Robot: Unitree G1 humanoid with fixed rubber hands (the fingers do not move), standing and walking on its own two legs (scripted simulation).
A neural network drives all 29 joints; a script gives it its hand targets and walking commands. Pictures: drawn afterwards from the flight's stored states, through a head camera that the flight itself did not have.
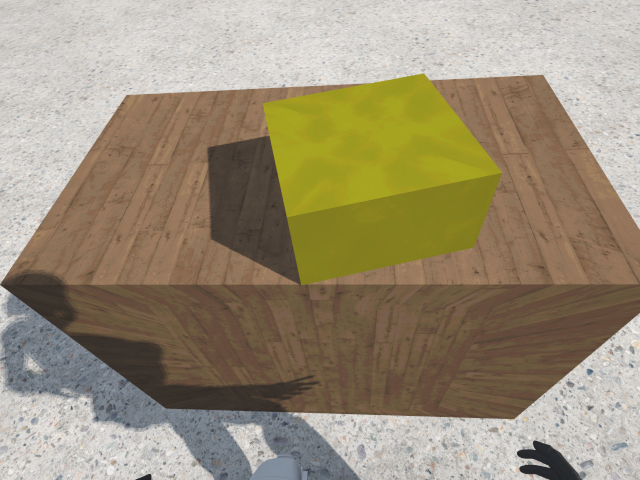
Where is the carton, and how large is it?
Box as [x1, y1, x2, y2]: [263, 73, 501, 284]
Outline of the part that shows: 423,73 263,103 301,284 473,247 501,172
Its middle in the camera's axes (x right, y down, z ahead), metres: +0.08 -0.10 +0.62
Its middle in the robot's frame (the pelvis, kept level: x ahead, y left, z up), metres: +0.55 -0.02 +0.05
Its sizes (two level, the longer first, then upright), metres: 0.278 0.263 0.155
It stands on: a pedestal, 0.71 m high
